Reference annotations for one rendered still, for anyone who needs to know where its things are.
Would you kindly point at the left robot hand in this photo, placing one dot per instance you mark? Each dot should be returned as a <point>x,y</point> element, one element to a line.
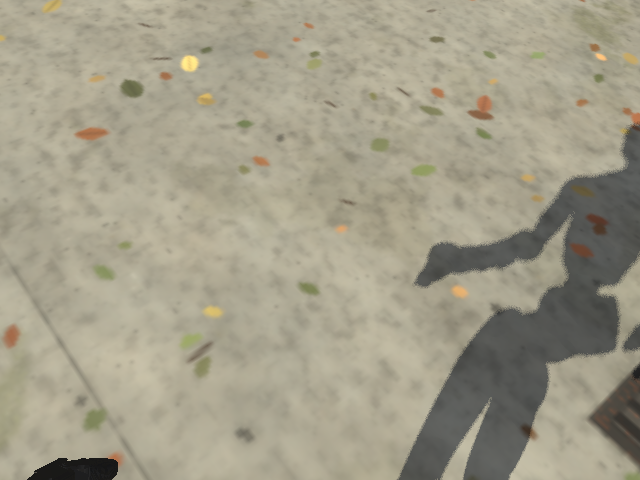
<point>81,469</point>

